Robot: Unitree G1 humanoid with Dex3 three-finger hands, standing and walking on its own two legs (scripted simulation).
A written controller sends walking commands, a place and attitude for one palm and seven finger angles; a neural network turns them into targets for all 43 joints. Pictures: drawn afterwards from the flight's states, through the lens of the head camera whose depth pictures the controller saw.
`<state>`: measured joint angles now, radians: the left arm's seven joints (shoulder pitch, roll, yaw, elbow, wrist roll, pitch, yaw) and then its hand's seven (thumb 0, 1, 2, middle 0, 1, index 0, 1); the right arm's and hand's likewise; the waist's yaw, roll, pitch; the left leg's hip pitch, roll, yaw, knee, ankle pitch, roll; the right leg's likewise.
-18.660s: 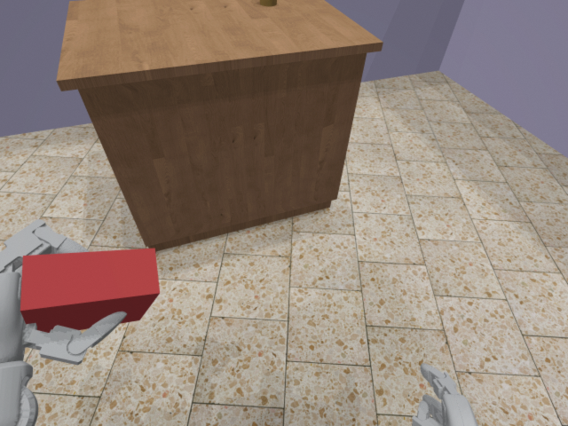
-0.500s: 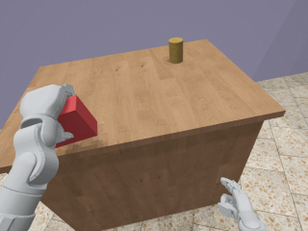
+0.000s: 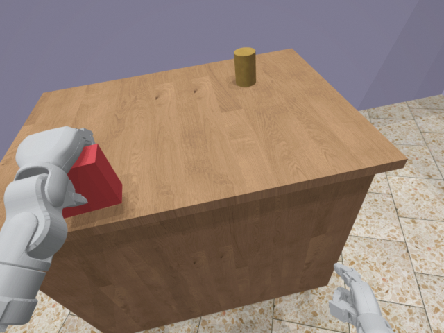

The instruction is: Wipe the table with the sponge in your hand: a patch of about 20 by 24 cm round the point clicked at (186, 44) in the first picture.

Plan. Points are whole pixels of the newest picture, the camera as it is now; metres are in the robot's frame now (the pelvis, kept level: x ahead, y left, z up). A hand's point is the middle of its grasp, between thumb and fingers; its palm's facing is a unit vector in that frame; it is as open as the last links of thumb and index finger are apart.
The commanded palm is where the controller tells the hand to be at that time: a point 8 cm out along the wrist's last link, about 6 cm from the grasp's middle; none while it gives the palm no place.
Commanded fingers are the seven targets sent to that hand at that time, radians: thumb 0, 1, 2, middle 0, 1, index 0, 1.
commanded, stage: move the sponge above the wiping area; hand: left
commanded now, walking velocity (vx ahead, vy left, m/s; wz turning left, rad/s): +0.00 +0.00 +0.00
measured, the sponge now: (79, 189) +0.28 +0.31 +0.14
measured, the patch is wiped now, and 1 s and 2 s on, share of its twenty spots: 0.00 0.00 0.00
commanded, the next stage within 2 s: none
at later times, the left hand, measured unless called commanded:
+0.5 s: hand (79, 164) +0.32 +0.31 +0.17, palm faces +0.02 -0.01 -1.00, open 9.4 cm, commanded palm +0.28 +0.32 +0.25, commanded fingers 0.00 0.10 1.30 -1.20 -1.60 -1.20 -1.60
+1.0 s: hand (79, 158) +0.33 +0.32 +0.17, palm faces +0.03 +0.00 -1.00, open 9.4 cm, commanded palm +0.29 +0.33 +0.25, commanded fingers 0.00 0.10 1.30 -1.20 -1.60 -1.20 -1.60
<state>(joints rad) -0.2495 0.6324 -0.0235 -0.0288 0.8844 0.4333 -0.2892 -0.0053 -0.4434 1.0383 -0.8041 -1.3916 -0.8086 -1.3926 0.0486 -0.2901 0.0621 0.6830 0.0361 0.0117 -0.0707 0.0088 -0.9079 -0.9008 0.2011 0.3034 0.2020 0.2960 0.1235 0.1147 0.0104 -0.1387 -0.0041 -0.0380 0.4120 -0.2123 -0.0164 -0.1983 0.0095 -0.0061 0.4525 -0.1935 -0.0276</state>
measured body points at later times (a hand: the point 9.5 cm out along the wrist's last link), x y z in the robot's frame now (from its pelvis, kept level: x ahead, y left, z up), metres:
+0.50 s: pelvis +0.00 +0.01 +0.00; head +0.00 -0.03 +0.45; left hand +0.31 +0.31 +0.23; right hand +0.24 -0.19 -0.09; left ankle +0.01 +0.14 -0.74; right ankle +0.04 -0.10 -0.74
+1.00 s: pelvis +0.01 +0.01 +0.00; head +0.01 -0.02 +0.45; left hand +0.33 +0.32 +0.22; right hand +0.23 -0.20 -0.10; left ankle +0.01 +0.14 -0.74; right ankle +0.04 -0.10 -0.74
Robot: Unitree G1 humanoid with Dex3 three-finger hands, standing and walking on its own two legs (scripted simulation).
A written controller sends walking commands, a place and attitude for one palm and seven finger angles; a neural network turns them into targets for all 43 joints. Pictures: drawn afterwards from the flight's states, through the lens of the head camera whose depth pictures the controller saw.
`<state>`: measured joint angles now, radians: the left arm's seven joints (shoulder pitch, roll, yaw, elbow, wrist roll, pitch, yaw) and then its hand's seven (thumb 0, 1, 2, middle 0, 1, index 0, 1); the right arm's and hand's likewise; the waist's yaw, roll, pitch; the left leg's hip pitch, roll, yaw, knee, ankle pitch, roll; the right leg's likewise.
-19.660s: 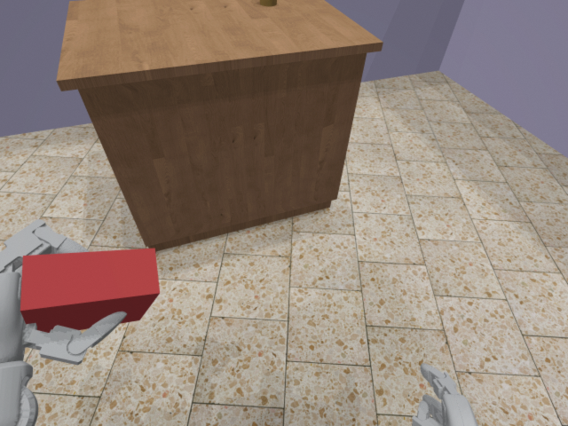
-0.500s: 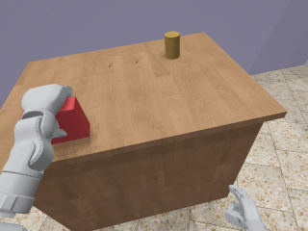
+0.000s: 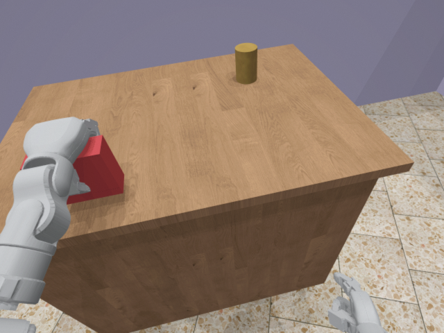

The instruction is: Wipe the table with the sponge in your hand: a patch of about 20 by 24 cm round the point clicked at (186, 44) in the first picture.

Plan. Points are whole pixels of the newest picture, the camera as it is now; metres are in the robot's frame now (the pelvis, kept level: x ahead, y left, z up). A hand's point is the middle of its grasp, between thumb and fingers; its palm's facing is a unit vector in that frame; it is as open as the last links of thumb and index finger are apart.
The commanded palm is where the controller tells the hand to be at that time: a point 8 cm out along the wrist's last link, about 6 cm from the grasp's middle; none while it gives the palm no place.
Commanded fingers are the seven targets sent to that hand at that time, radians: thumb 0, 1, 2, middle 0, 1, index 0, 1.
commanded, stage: move the sponge above the wiping area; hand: left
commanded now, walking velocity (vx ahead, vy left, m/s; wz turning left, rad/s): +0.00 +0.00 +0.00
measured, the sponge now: (83, 178) +0.32 +0.31 +0.13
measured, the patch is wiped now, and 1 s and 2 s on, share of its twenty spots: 0.00 0.00 0.00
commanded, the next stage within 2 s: none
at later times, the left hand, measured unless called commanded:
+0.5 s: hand (66, 163) +0.31 +0.31 +0.18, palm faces +0.02 +0.01 -1.00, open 9.4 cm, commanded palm +0.27 +0.31 +0.25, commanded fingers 0.00 0.10 1.30 -1.20 -1.60 -1.20 -1.60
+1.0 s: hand (56, 171) +0.29 +0.33 +0.17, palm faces +0.01 +0.00 -1.00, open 9.4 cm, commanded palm +0.27 +0.32 +0.26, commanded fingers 0.00 0.10 1.30 -1.20 -1.60 -1.20 -1.60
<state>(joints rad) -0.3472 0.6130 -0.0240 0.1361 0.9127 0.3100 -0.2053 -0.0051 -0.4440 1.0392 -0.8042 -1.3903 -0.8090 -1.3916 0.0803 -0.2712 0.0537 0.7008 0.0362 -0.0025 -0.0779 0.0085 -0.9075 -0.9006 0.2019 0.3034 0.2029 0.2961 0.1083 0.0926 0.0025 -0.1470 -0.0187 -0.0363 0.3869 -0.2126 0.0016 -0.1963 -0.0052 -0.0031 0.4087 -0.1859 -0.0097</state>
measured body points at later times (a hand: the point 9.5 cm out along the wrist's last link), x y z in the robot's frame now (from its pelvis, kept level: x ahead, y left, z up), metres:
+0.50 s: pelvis +0.00 -0.01 +0.00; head -0.01 -0.04 +0.45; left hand +0.30 +0.31 +0.23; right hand +0.24 -0.21 -0.09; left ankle +0.00 +0.12 -0.74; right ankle +0.02 -0.12 -0.74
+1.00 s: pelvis -0.01 +0.00 +0.00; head -0.01 -0.04 +0.45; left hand +0.29 +0.32 +0.23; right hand +0.22 -0.21 -0.10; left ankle +0.00 +0.12 -0.74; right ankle +0.02 -0.12 -0.74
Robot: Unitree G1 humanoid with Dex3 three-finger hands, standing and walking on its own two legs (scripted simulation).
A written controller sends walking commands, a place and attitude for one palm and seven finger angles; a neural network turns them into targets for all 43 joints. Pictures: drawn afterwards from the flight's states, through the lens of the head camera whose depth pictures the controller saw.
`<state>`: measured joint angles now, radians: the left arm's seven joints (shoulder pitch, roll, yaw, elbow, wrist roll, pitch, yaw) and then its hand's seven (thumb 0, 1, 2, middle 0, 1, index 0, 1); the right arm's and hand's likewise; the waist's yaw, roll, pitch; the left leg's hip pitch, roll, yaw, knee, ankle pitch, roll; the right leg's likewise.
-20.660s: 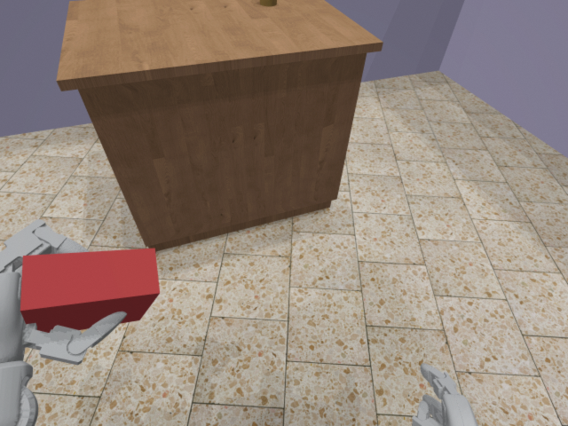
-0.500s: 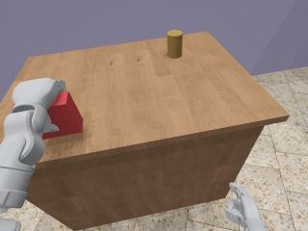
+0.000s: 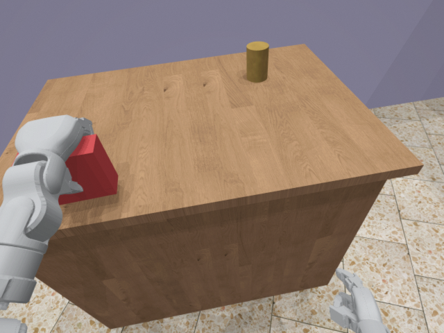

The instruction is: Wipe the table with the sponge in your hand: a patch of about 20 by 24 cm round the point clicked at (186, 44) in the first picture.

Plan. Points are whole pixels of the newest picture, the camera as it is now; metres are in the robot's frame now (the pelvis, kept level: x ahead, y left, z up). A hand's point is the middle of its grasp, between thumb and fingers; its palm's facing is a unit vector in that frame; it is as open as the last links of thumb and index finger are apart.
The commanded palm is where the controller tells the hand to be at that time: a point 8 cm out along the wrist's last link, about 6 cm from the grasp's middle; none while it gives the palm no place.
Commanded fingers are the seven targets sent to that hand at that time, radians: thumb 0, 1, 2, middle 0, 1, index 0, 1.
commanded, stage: move the sponge above the wiping area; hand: left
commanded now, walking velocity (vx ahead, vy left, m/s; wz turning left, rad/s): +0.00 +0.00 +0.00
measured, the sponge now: (75, 178) +0.30 +0.33 +0.13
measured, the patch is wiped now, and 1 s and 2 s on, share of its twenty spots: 0.00 0.00 0.00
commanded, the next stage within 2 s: lower the sponge onto the table in 1.66 s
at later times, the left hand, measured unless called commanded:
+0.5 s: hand (72, 163) +0.30 +0.31 +0.17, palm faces -0.01 -0.02 -1.00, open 9.4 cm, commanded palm +0.28 +0.31 +0.26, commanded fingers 0.00 0.10 1.30 -1.20 -1.60 -1.20 -1.60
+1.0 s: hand (76, 156) +0.32 +0.32 +0.17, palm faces -0.05 -0.01 -1.00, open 9.4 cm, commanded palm +0.29 +0.31 +0.26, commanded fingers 0.00 0.10 1.30 -1.20 -1.60 -1.20 -1.60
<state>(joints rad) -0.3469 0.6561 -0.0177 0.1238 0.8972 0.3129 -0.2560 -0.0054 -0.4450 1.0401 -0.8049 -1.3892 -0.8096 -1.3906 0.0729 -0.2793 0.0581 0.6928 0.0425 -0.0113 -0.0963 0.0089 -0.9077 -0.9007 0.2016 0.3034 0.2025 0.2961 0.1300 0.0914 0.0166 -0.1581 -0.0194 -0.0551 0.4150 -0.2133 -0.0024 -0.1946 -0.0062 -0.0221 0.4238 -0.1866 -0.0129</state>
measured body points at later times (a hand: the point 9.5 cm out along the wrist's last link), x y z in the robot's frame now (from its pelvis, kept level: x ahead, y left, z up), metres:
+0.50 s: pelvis +0.01 +0.00 +0.00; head +0.00 -0.04 +0.45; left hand +0.30 +0.31 +0.23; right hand +0.24 -0.21 -0.10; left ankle +0.01 +0.12 -0.74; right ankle +0.03 -0.11 -0.74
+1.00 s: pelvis +0.01 +0.00 +0.00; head +0.01 -0.04 +0.45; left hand +0.32 +0.32 +0.22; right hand +0.23 -0.22 -0.10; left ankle +0.01 +0.12 -0.74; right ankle +0.03 -0.11 -0.74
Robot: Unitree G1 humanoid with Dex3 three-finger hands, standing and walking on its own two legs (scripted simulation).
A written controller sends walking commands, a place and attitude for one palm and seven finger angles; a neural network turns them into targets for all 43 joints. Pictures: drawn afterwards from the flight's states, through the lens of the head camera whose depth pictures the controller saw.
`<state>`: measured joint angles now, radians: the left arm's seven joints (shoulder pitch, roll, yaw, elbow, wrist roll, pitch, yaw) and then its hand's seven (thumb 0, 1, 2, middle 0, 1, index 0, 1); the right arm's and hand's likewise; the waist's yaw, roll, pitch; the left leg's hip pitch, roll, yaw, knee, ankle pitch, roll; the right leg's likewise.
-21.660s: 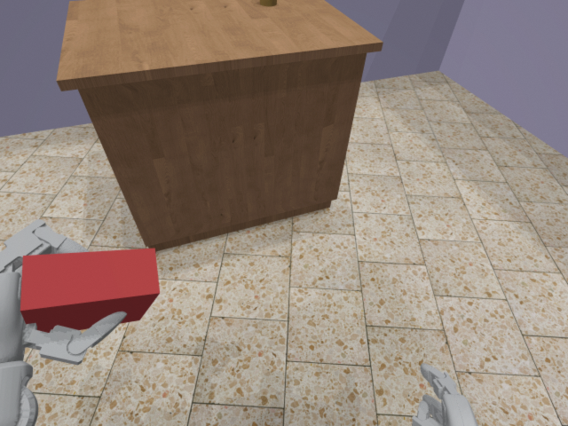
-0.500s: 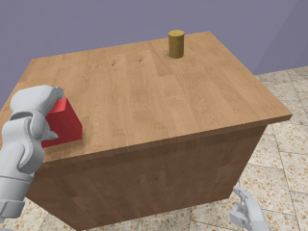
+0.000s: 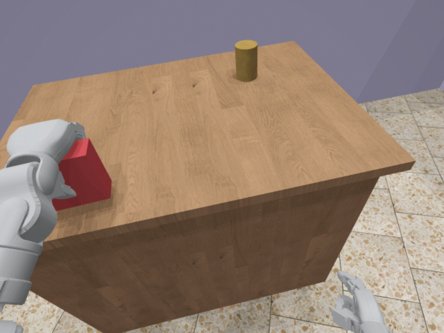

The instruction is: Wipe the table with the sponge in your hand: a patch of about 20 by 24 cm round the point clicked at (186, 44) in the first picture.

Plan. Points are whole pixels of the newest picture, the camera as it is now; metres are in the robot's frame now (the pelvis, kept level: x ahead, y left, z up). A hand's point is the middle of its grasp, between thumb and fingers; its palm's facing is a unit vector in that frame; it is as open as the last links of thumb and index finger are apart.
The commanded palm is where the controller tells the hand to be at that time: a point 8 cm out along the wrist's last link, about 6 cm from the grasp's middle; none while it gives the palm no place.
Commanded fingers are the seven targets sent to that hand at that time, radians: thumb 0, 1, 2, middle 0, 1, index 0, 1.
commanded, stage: move the sponge above the wiping area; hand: left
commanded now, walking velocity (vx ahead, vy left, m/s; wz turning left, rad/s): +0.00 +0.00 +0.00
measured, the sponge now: (68, 183) +0.30 +0.33 +0.13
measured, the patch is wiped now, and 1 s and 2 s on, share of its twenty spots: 0.00 0.00 0.10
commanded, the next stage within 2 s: lower the sponge onto the table in 0.66 s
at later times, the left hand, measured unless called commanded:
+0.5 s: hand (65, 166) +0.30 +0.31 +0.17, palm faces -0.04 -0.03 -1.00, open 9.4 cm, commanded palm +0.27 +0.32 +0.26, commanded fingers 0.00 0.10 1.30 -1.20 -1.60 -1.20 -1.60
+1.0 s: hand (65, 171) +0.30 +0.31 +0.17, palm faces -0.07 -0.01 -1.00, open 9.4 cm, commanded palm +0.27 +0.32 +0.26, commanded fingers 0.00 0.10 1.30 -1.20 -1.60 -1.20 -1.60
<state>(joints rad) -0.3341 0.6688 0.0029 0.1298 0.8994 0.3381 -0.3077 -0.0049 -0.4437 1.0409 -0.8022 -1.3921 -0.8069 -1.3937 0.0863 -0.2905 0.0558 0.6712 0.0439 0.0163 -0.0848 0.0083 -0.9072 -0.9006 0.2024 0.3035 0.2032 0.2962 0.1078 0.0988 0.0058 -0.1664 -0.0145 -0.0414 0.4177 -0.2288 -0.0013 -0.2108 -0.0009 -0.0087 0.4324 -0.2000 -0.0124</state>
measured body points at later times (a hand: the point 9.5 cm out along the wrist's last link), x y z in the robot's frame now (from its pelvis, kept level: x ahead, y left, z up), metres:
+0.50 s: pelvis +0.00 +0.01 +0.00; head +0.00 -0.04 +0.45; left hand +0.30 +0.31 +0.23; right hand +0.24 -0.20 -0.09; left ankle +0.00 +0.12 -0.74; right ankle +0.02 -0.11 -0.74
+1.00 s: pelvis +0.00 +0.00 +0.00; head -0.01 -0.04 +0.45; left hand +0.30 +0.31 +0.22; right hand +0.23 -0.20 -0.09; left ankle +0.00 +0.12 -0.74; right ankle +0.02 -0.11 -0.74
